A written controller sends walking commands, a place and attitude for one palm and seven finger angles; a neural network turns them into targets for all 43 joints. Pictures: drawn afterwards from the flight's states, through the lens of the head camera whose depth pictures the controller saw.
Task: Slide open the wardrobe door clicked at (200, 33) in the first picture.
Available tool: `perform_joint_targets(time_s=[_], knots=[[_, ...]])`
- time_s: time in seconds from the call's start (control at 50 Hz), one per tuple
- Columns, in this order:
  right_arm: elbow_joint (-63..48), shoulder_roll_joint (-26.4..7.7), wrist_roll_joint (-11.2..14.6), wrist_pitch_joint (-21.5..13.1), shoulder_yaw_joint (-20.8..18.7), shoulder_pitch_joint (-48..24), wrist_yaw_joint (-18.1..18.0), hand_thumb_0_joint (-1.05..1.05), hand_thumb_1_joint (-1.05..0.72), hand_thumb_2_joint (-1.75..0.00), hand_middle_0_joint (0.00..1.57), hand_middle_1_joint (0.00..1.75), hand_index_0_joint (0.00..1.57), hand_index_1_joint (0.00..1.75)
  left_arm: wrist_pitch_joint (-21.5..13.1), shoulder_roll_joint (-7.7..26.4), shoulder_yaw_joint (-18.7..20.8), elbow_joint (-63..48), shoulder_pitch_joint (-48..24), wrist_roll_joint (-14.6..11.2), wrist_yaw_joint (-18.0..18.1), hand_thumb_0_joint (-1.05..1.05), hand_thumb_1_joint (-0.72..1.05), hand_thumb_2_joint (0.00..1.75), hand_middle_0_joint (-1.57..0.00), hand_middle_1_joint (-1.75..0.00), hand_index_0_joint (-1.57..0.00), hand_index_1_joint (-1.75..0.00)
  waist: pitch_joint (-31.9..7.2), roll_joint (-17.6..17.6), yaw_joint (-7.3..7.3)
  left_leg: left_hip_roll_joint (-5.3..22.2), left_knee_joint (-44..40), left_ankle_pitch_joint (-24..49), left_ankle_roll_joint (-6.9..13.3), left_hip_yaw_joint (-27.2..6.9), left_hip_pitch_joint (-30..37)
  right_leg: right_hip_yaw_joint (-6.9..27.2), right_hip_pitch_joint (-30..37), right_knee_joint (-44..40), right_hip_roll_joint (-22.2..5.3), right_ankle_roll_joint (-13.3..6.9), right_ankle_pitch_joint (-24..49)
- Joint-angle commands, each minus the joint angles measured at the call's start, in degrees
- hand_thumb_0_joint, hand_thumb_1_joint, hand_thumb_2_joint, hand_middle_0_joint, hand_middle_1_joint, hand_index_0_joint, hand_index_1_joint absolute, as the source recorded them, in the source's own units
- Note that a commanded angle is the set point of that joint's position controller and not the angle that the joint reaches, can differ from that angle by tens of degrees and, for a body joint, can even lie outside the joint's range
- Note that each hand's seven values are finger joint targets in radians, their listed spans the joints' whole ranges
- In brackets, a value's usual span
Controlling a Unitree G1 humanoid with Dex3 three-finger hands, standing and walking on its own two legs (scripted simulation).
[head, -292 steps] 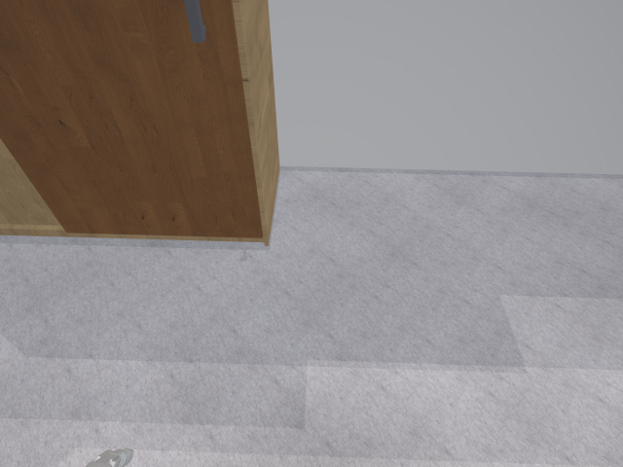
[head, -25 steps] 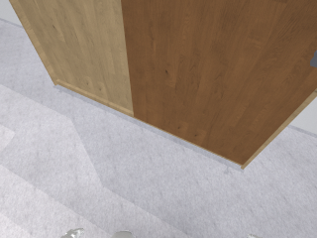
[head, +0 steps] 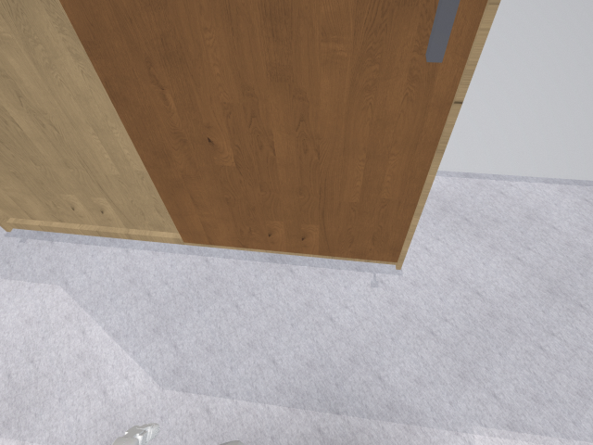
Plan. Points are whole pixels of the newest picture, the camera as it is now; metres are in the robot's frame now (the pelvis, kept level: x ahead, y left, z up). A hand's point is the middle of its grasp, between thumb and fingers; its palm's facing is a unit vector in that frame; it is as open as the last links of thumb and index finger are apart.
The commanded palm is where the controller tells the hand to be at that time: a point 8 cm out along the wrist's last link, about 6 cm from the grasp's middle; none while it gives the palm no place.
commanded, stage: turn to face it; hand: right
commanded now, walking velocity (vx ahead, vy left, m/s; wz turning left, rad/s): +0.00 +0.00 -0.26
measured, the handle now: out of the picture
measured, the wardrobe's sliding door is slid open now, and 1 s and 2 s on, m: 0.00 0.00 0.00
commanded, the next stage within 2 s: take the last steps up to it in 0.10 s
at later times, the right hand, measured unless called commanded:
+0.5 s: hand out of the picture +0.00 -0.16 -0.14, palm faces +0.19 +0.96 -0.21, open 7.4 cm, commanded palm none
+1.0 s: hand out of the picture +0.10 -0.26 -0.16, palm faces +0.18 +0.97 -0.17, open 7.4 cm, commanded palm none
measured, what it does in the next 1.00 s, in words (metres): walks ahead: left foot, then right foot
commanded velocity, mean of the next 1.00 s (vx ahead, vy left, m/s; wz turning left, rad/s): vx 0.24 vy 0.00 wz -0.07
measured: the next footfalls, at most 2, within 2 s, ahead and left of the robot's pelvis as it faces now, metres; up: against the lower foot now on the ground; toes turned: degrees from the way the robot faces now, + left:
left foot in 0.36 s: +0.03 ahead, +0.13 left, +0.00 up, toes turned +0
right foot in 0.78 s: +0.14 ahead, -0.18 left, +0.00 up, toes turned -18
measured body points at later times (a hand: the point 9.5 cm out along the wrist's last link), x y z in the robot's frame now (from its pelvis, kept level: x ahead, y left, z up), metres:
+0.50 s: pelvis +0.01 +0.02 +0.02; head -0.01 +0.04 +0.47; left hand +0.06 +0.25 -0.14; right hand -0.01 -0.21 -0.13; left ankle -0.01 +0.13 -0.72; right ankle +0.00 -0.12 -0.66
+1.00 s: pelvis +0.12 -0.08 +0.02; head +0.12 -0.10 +0.47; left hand +0.17 +0.15 -0.13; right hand +0.09 -0.31 -0.14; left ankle +0.15 +0.05 -0.65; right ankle +0.10 -0.17 -0.72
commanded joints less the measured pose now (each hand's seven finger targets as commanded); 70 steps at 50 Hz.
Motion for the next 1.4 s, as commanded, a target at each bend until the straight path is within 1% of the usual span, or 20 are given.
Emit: perform_joint_targets(time_s=[0.0,0.18,0.3,0.32,0.34,0.38,0.48,0.64,0.72,0.74,0.76,0.8,0.84,0.92,1.14,1.2,1.22,1.24,1.26,1.38], knots=[[-4.9,-4.3,0.3,-0.8,-1.1,-5.2,-0.5,0.00,-0.90,-0.90,0.20,0.30,0.20,0.30,-1.4,11.5,2.1,-1.3,5.6,0.0,2.5,0.00,0.90,0.90,-0.20,-0.30,-0.20,-0.30,-6.8,-18.0,4.12,-2.3,19.2,-5.1,-1.2,-10.2,-12.0,18.5,9.3,-15.2,-18.2,-10.0,38.5],[-2.1,-2.1,0.4,-0.9,-0.3,-3.1,-0.1,0.00,-0.90,-0.90,0.20,0.30,0.20,0.30,-1.5,9.4,1.5,-0.4,3.8,0.0,2.5,0.00,0.90,0.90,-0.20,-0.30,-0.20,-0.30,-6.1,-11.4,2.93,-5.5,5.3,-0.6,-1.5,-8.6,-4.6,15.5,9.0,-16.2,-13.5,-9.0,31.0],[1.6,-0.9,-0.3,-3.0,0.1,5.2,0.7,0.00,-0.90,-0.90,0.20,0.30,0.20,0.30,-1.5,7.4,1.4,0.9,3.1,0.0,2.0,0.00,0.90,0.90,-0.20,-0.30,-0.20,-0.30,-4.9,-10.3,-0.52,-8.2,-18.0,7.9,0.0,-5.4,13.1,17.1,-3.1,-15.1,-8.5,-5.3,-5.9],[2.7,-2.9,-0.8,-3.7,-0.3,8.4,0.5,0.00,-0.90,-0.90,0.20,0.30,0.20,0.30,-1.7,4.9,1.1,0.9,3.7,-0.4,1.9,0.00,0.90,0.90,-0.20,-0.30,-0.20,-0.30,-4.4,-3.3,-1.82,-4.3,-24.3,5.2,1.2,-10.1,19.9,13.6,-9.9,-7.5,-4.2,-2.8,-10.4],[3.1,-8.3,-1.5,-4.3,-1.4,11.2,-0.1,0.00,-0.90,-0.90,0.20,0.30,0.20,0.30,-2.0,0.6,0.1,-0.3,4.0,-0.9,1.5,0.00,0.90,0.90,-0.20,-0.30,-0.20,-0.30,-2.9,12.7,-3.03,10.0,-33.9,-7.0,6.4,-29.1,24.7,4.8,-22.1,8.5,3.2,0.7,-12.9],[2.8,-8.9,-0.5,-4.9,-1.7,11.2,-0.6,0.00,-0.90,-0.90,0.20,0.30,0.20,0.30,-1.4,4.4,1.3,-2.4,-2.2,0.3,0.5,0.00,0.90,0.90,-0.20,-0.30,-0.20,-0.30,4.1,10.9,-3.94,15.8,-41.4,-20.5,10.7,-38.4,10.2,9.3,-24.9,22.7,-0.6,0.4,-9.0],[3.3,-1.5,-0.5,-6.6,0.3,7.3,-0.5,0.00,-0.90,-0.90,0.20,0.30,0.20,0.30,-1.3,1.0,1.4,2.7,5.6,0.4,-0.5,0.00,0.90,0.90,-0.20,-0.30,-0.20,-0.30,3.8,4.5,1.16,6.2,-37.2,3.0,6.6,-15.3,7.3,4.9,-19.3,25.2,-2.9,2.3,6.5],[9.0,-2.5,-1.1,-7.0,-0.3,14.0,-0.6,0.00,-0.90,-0.90,0.20,0.30,0.20,0.30,-3.0,-1.7,0.5,0.8,-1.1,-0.2,-1.0,0.00,0.90,0.90,-0.20,-0.30,-0.20,-0.30,2.7,6.3,-1.67,8.0,-33.6,10.6,9.0,-12.5,11.6,-0.4,-14.1,5.3,-3.8,2.1,3.5],[9.7,-2.0,-0.5,-5.9,-0.5,12.6,-0.5,0.00,-0.90,-0.90,0.20,0.30,0.20,0.30,-4.6,-0.1,0.6,4.6,9.2,-0.1,0.0,0.00,0.90,0.90,-0.20,-0.30,-0.20,-0.30,-1.5,1.4,3.14,3.5,-21.3,13.7,6.5,-7.8,4.4,-4.4,7.6,-7.6,-0.6,1.3,6.2],[9.4,0.2,-0.4,-5.8,-0.1,12.7,-0.2,0.00,-0.90,-0.90,0.20,0.30,0.20,0.30,-5.1,4.1,1.6,6.9,16.8,0.0,0.7,0.00,0.90,0.90,-0.20,-0.30,-0.20,-0.30,-5.7,-8.0,6.19,-0.1,-8.0,13.6,4.6,-4.8,-0.9,2.1,18.7,-10.8,-5.4,-0.2,3.9],[7.7,3.8,0.1,-5.6,0.5,12.6,0.1,0.00,-0.90,-0.90,0.20,0.30,0.20,0.30,-5.4,10.6,3.2,8.9,24.2,0.6,1.5,0.00,0.90,0.90,-0.20,-0.30,-0.20,-0.30,-9.4,-22.9,8.25,-6.6,8.3,-3.8,1.9,-0.3,-12.0,22.0,25.2,-17.1,-20.2,-4.6,1.8],[5.0,2.9,-0.3,-5.2,0.5,4.9,0.0,0.00,-0.90,-0.90,0.20,0.30,0.20,0.30,-4.8,9.8,2.7,9.6,23.3,0.3,2.5,0.00,0.90,0.90,-0.20,-0.30,-0.20,-0.30,-6.0,-18.6,8.81,-5.0,24.3,-6.4,3.4,-8.2,-19.1,28.3,18.4,-24.0,-25.0,-9.2,-7.8],[5.7,2.6,-0.6,-5.2,0.1,2.2,1.1,0.00,-0.90,-0.90,0.20,0.30,0.20,0.30,-5.3,4.2,1.2,7.7,15.8,0.1,2.6,0.00,0.90,0.90,-0.20,-0.30,-0.20,-0.30,1.0,-9.0,5.38,-1.6,24.6,2.1,3.5,-9.8,-17.4,20.8,6.8,-25.8,-21.4,-8.2,-5.7],[6.5,4.8,-0.8,-3.5,-0.1,6.6,1.7,0.00,-0.90,-0.90,0.20,0.30,0.20,0.30,-6.4,2.0,0.4,6.7,11.7,0.0,2.9,0.00,0.90,0.90,-0.20,-0.30,-0.20,-0.30,0.5,-10.5,1.34,-1.6,17.1,9.4,2.1,-8.5,-11.9,8.7,2.7,-27.2,-16.0,-7.1,2.4],[0.0,2.8,-0.5,-3.8,-0.3,-8.4,1.7,0.00,-0.90,-0.90,0.20,0.30,0.20,0.30,-5.6,2.7,1.1,9.4,16.6,0.6,2.6,0.00,0.90,0.90,-0.20,-0.30,-0.20,-0.30,3.4,-9.3,3.37,-4.3,-6.4,12.1,2.1,-5.4,-7.7,5.2,8.0,-21.8,-16.4,-7.5,18.9],[3.1,0.7,-0.6,-5.0,-0.8,1.2,1.5,0.00,-0.90,-0.90,0.20,0.30,0.20,0.30,-5.2,2.7,0.8,9.9,16.1,0.4,2.5,0.00,0.90,0.90,-0.20,-0.30,-0.20,-0.30,-3.2,-5.2,-1.18,-7.7,-16.7,17.5,3.3,-2.7,9.1,0.7,7.1,-7.8,-11.7,-3.7,24.3],[5.3,-2.7,-0.9,-5.9,-1.5,7.6,1.1,0.00,-0.90,-0.90,0.20,0.30,0.20,0.30,-5.6,1.2,0.6,9.8,16.9,-0.2,2.1,0.00,0.90,0.90,-0.20,-0.30,-0.20,-0.30,-8.3,-0.2,-3.66,-2.1,-17.5,22.4,5.8,-9.2,22.3,-1.8,-0.9,3.8,-8.8,-1.5,21.1],[6.8,-8.9,-0.8,-6.6,-3.0,13.9,0.3,0.00,-0.90,-0.90,0.20,0.30,0.20,0.30,-5.7,-2.6,-0.4,8.2,18.0,-0.7,1.7,0.00,0.90,0.90,-0.20,-0.30,-0.20,-0.30,-13.3,13.5,-4.63,13.1,-21.9,35.4,11.8,-28.3,33.0,-5.4,-14.1,20.5,-1.2,1.3,-6.3],[6.9,-10.2,0.2,-6.5,-3.0,14.3,0.1,0.00,-0.90,-0.90,0.20,0.30,0.20,0.30,-5.0,-0.3,-0.1,7.2,16.3,-1.0,2.2,0.00,0.90,0.90,-0.20,-0.30,-0.20,-0.30,-14.9,10.8,-4.83,16.4,-25.4,35.4,16.0,-31.4,28.9,1.3,-14.8,29.7,-1.4,0.9,-16.1],[3.7,-0.7,-0.6,-6.0,0.1,-2.8,-1.2,0.00,-0.90,-0.90,0.20,0.30,0.20,0.30,-2.8,-4.9,-1.3,8.7,15.0,-0.6,2.3,0.00,0.90,0.90,-0.20,-0.30,-0.20,-0.30,-6.0,1.7,3.04,6.9,-25.6,44.5,11.7,-10.6,5.3,3.3,-5.7,15.5,-4.8,3.2,-5.1]])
